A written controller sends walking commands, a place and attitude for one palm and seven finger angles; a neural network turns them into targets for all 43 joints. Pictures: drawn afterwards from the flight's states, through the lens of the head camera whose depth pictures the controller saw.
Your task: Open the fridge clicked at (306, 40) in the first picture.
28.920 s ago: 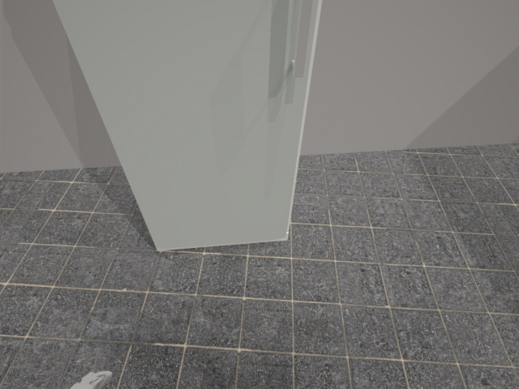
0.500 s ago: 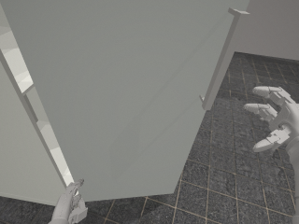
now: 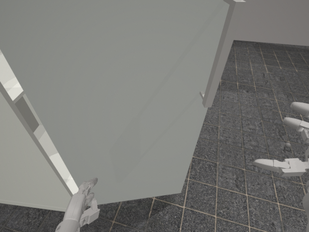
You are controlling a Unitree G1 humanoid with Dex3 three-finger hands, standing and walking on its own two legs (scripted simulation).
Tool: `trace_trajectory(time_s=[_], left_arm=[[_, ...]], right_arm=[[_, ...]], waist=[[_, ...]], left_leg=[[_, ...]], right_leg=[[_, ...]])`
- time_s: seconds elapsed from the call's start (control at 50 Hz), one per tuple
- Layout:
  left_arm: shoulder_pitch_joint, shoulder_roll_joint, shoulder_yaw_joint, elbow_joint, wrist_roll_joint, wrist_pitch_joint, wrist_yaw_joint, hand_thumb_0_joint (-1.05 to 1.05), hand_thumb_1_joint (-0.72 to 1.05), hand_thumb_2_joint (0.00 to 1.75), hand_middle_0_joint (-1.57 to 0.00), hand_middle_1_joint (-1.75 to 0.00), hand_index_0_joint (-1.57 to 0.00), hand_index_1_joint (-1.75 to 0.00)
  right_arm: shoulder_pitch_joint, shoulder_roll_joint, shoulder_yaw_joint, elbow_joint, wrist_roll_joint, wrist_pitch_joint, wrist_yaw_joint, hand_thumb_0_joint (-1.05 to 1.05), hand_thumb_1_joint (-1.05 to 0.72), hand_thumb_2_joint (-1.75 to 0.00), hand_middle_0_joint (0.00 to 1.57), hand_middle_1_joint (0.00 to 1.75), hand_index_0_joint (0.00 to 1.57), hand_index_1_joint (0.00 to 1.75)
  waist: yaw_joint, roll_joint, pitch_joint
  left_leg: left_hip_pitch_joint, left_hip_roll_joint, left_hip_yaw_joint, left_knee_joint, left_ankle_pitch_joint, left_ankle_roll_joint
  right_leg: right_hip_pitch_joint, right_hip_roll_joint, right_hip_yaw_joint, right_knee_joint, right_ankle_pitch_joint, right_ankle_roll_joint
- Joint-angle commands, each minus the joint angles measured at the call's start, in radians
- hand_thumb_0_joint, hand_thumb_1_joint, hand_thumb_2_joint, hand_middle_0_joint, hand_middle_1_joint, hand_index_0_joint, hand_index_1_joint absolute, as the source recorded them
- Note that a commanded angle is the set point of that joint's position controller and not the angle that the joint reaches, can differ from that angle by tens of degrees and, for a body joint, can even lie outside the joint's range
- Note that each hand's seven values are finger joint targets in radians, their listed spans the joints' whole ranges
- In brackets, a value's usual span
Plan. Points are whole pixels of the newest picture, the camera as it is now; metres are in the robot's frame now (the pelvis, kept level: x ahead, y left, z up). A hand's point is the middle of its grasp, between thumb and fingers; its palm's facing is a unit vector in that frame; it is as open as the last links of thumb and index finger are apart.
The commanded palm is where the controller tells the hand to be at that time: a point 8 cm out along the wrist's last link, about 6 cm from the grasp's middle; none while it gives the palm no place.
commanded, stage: draw the hand back to the body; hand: right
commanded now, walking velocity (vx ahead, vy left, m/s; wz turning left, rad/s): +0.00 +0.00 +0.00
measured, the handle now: (215, 59) +0.48 -0.16 +0.25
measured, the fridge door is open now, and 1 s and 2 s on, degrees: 75 75 75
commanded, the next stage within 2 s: step back with the hand held close in 0.88 s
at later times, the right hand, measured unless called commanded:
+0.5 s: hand (291, 164) +0.21 -0.27 +0.15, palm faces +0.44 +0.82 -0.36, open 8.8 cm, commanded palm +0.16 -0.31 +0.17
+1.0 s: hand (291, 168) +0.20 -0.27 +0.16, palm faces +0.46 +0.81 -0.35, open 7.5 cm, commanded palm +0.16 -0.30 +0.18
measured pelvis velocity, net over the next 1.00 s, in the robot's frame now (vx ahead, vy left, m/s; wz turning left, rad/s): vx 0.02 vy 0.00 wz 0.01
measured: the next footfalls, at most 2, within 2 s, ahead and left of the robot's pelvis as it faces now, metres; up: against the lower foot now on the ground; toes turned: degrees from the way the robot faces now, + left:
none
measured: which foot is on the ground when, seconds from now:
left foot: down 0.00-1.00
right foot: down 0.00-1.00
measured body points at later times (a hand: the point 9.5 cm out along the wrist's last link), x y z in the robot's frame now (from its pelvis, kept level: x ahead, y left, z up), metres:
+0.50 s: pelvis +0.02 -0.01 +0.00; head -0.01 +0.01 +0.45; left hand +0.21 +0.22 -0.07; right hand +0.19 -0.32 +0.17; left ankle +0.01 +0.11 -0.74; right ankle +0.02 -0.11 -0.74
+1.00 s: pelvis +0.02 +0.00 +0.00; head -0.02 +0.02 +0.45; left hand +0.20 +0.22 -0.08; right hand +0.17 -0.31 +0.18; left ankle +0.01 +0.11 -0.74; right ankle +0.02 -0.11 -0.74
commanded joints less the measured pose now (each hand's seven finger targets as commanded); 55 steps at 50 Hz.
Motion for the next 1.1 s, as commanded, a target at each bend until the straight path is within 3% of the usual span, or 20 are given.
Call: trace_trajectory(time_s=[0.0,0.06,0.16,0.26,0.32,0.4,0.42,0.48,0.52,0.62,0.7,0.76,0.84,0.86,0.96,0.98,1.0,1.02,1.04,1.08], left_arm=[[-0.116,0.116,0.058,-0.137,0.005,-0.034,0.016,0.00,0.90,0.90,-0.20,-0.30,-0.20,-0.30],[-0.128,0.121,0.064,-0.129,0.010,-0.030,0.019,0.00,0.90,0.90,-0.20,-0.30,-0.20,-0.30],[-0.131,0.123,0.073,-0.126,0.015,-0.029,0.017,0.00,0.90,0.90,-0.20,-0.30,-0.20,-0.30],[-0.123,0.120,0.081,-0.127,0.017,-0.011,0.012,0.00,0.90,0.90,-0.20,-0.30,-0.20,-0.30],[-0.120,0.113,0.083,-0.135,0.015,0.000,0.007,0.00,0.90,0.90,-0.20,-0.30,-0.20,-0.30],[-0.113,0.113,0.088,-0.146,0.017,0.003,0.006,0.00,0.90,0.90,-0.20,-0.30,-0.20,-0.30],[-0.107,0.112,0.088,-0.147,0.019,0.004,0.008,0.00,0.90,0.90,-0.20,-0.30,-0.20,-0.30],[-0.108,0.112,0.090,-0.151,0.019,0.002,0.008,0.00,0.90,0.90,-0.20,-0.30,-0.20,-0.30],[-0.108,0.111,0.088,-0.148,0.021,0.000,0.012,0.00,0.90,0.90,-0.20,-0.30,-0.20,-0.30],[-0.105,0.109,0.084,-0.138,0.021,0.000,0.018,0.00,0.90,0.90,-0.20,-0.30,-0.20,-0.30],[-0.110,0.110,0.083,-0.139,0.023,0.002,0.017,0.00,0.90,0.90,-0.20,-0.30,-0.20,-0.30],[-0.113,0.110,0.085,-0.141,0.024,0.008,0.017,0.00,0.90,0.90,-0.20,-0.30,-0.20,-0.30],[-0.122,0.102,0.082,-0.144,0.023,0.013,0.013,0.00,0.90,0.90,-0.20,-0.30,-0.20,-0.30],[-0.122,0.105,0.083,-0.143,0.025,0.013,0.016,0.00,0.90,0.90,-0.20,-0.30,-0.20,-0.30],[-0.128,0.102,0.085,-0.140,0.023,0.008,0.018,0.00,0.90,0.90,-0.20,-0.30,-0.20,-0.30],[-0.135,0.102,0.080,-0.140,0.022,0.003,0.018,0.00,0.90,0.90,-0.20,-0.30,-0.20,-0.30],[-0.127,0.125,0.083,-0.187,0.008,0.027,0.012,0.00,0.90,0.90,-0.20,-0.30,-0.20,-0.30],[-0.121,0.105,0.081,-0.160,0.015,0.043,0.013,0.00,0.90,0.90,-0.20,-0.30,-0.20,-0.30],[-0.119,0.106,0.086,-0.167,0.017,0.054,0.009,0.00,0.90,0.90,-0.20,-0.30,-0.20,-0.30],[-0.106,0.107,0.092,-0.181,0.016,0.071,0.009,0.00,0.90,0.90,-0.20,-0.30,-0.20,-0.30]], right_arm=[[-0.155,-0.188,-0.073,-0.207,-0.033,-0.128,-0.066,0.00,-0.03,-0.48,0.23,0.81,0.23,0.81],[-0.103,-0.190,-0.071,-0.214,-0.047,-0.149,-0.080,0.00,-0.14,-0.53,0.23,0.75,0.23,0.75],[-0.035,-0.202,-0.086,-0.257,-0.067,-0.174,-0.094,0.00,-0.32,-0.62,0.22,0.64,0.22,0.64],[0.109,-0.191,-0.112,-0.206,-0.062,-0.175,-0.086,0.00,-0.50,-0.71,0.21,0.53,0.21,0.53],[0.129,-0.180,-0.109,-0.241,-0.062,-0.181,-0.081,0.00,-0.61,-0.76,0.21,0.47,0.21,0.47],[0.172,-0.178,-0.109,-0.300,-0.066,-0.183,-0.081,0.00,-0.75,-0.83,0.21,0.38,0.21,0.38],[0.192,-0.183,-0.116,-0.293,-0.066,-0.181,-0.084,0.00,-0.79,-0.85,0.20,0.36,0.20,0.36],[0.215,-0.179,-0.110,-0.321,-0.069,-0.178,-0.085,0.00,-0.90,-0.90,0.20,0.30,0.20,0.30],[0.166,-0.185,-0.104,-0.343,-0.075,-0.179,-0.092,0.00,-0.90,-0.90,0.20,0.30,0.20,0.30],[0.150,-0.170,-0.091,-0.301,-0.078,-0.168,-0.099,0.00,-0.90,-0.90,0.20,0.30,0.20,0.30],[0.153,-0.166,-0.090,-0.289,-0.077,-0.164,-0.097,0.00,-0.90,-0.90,0.20,0.30,0.20,0.30],[0.186,-0.171,-0.100,-0.272,-0.073,-0.161,-0.093,0.00,-0.90,-0.90,0.20,0.30,0.20,0.30],[0.172,-0.174,-0.102,-0.295,-0.073,-0.164,-0.091,0.00,-0.90,-0.90,0.20,0.30,0.20,0.30],[0.182,-0.184,-0.111,-0.285,-0.072,-0.162,-0.091,0.00,-0.90,-0.90,0.20,0.30,0.20,0.30],[0.175,-0.188,-0.113,-0.297,-0.071,-0.171,-0.092,0.00,-0.90,-0.90,0.20,0.30,0.20,0.30],[0.094,-0.169,-0.075,-0.333,-0.076,-0.177,-0.092,0.00,-0.90,-0.90,0.20,0.30,0.20,0.30],[-0.022,-0.318,-0.215,-0.405,-0.087,-0.222,-0.112,0.00,-0.90,-0.90,0.20,0.30,0.20,0.30],[0.100,-0.224,-0.144,-0.300,-0.085,-0.224,-0.105,0.00,-0.90,-0.90,0.20,0.30,0.20,0.30],[0.161,-0.196,-0.116,-0.277,-0.092,-0.219,-0.102,0.00,-0.90,-0.90,0.20,0.30,0.20,0.30],[0.220,-0.188,-0.115,-0.280,-0.095,-0.227,-0.103,0.00,-0.90,-0.90,0.20,0.30,0.20,0.30]], waist=[[0.016,-0.068,-0.128],[0.011,-0.017,-0.122],[0.001,-0.036,-0.117],[-0.008,0.024,-0.052],[-0.004,-0.037,-0.046],[-0.002,-0.052,-0.087],[-0.003,-0.026,-0.088],[0.001,-0.039,-0.080],[0.006,-0.063,-0.071],[0.010,-0.025,-0.044],[0.005,-0.031,-0.041],[-0.003,0.005,-0.063],[-0.002,-0.032,-0.058],[-0.004,-0.007,-0.055],[-0.003,-0.032,-0.044],[0.008,-0.059,-0.046],[0.038,-0.017,0.013],[0.047,0.067,0.011],[0.044,0.099,0.010],[0.048,0.077,-0.045]], left_leg=[[-0.004,0.002,-0.061,-0.104,0.054,0.002],[0.011,-0.002,-0.058,-0.114,0.073,0.000],[0.034,-0.005,-0.050,-0.109,0.108,0.004],[0.037,-0.006,-0.043,-0.117,0.137,0.002],[0.035,-0.003,-0.048,-0.117,0.141,0.001],[0.054,-0.003,-0.048,-0.114,0.181,0.000],[0.055,-0.005,-0.046,-0.114,0.192,-0.002],[0.050,-0.003,-0.049,-0.123,0.193,-0.003],[0.040,-0.005,-0.049,-0.130,0.178,-0.002],[0.024,-0.007,-0.043,-0.134,0.165,-0.004],[0.034,-0.004,-0.044,-0.132,0.168,-0.003],[0.054,-0.002,-0.045,-0.135,0.189,-0.004],[0.051,0.000,-0.051,-0.136,0.181,-0.005],[0.056,0.000,-0.049,-0.141,0.188,-0.005],[0.045,0.002,-0.052,-0.155,0.145,-0.006],[0.038,0.003,-0.056,-0.157,0.142,-0.007],[-0.065,0.052,-0.129,-0.202,0.176,-0.014],[-0.089,0.081,-0.129,-0.206,0.168,-0.010],[-0.113,0.094,-0.140,-0.210,0.173,-0.011],[-0.103,0.106,-0.119,-0.175,0.229,-0.010]], right_leg=[[0.080,0.014,0.038,-0.115,0.040,-0.024],[0.087,0.011,0.037,-0.120,0.070,-0.029],[0.096,0.014,0.043,-0.131,0.115,-0.025],[0.068,0.010,0.039,-0.139,0.145,-0.023],[0.075,0.010,0.030,-0.138,0.150,-0.019],[0.100,0.010,0.025,-0.130,0.192,-0.019],[0.100,0.011,0.024,-0.127,0.201,-0.021],[0.103,0.012,0.019,-0.123,0.197,-0.022],[0.106,0.017,0.020,-0.123,0.183,-0.021],[0.111,0.015,0.025,-0.130,0.175,-0.023],[0.108,0.016,0.027,-0.135,0.176,-0.023],[0.112,0.016,0.022,-0.131,0.189,-0.027],[0.108,0.017,0.020,-0.129,0.182,-0.025],[0.107,0.016,0.021,-0.129,0.186,-0.027],[0.109,0.017,0.019,-0.134,0.149,-0.026],[0.115,0.021,0.019,-0.133,0.143,-0.028],[0.030,-0.004,0.033,-0.081,0.084,-0.040],[0.020,0.001,0.043,-0.050,0.078,-0.040],[0.026,0.003,0.039,-0.029,0.088,-0.039],[0.030,0.001,0.032,-0.014,0.139,-0.037]])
